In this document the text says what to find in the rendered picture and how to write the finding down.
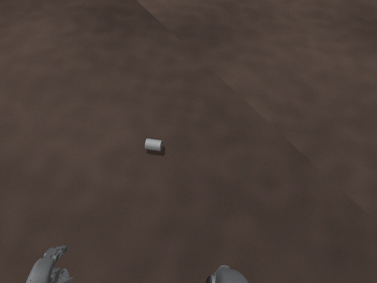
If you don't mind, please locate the can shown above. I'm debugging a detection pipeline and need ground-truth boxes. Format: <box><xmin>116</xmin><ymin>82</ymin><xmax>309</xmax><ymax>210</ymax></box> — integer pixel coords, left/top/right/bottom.
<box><xmin>145</xmin><ymin>139</ymin><xmax>163</xmax><ymax>151</ymax></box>

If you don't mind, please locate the left robot hand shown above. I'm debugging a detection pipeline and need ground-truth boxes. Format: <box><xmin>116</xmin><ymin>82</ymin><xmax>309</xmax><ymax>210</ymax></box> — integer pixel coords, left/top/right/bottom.
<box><xmin>26</xmin><ymin>245</ymin><xmax>73</xmax><ymax>283</ymax></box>

